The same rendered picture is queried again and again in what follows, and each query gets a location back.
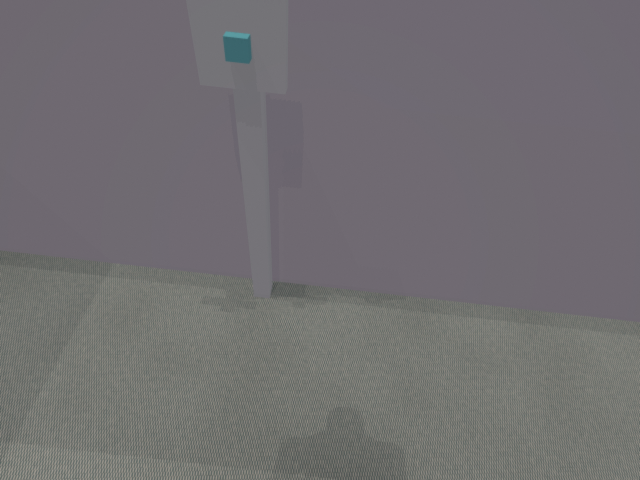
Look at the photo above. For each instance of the panel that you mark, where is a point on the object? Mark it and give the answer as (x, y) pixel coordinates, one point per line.
(267, 23)

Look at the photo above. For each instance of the button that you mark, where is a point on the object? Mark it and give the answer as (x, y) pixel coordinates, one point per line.
(237, 47)

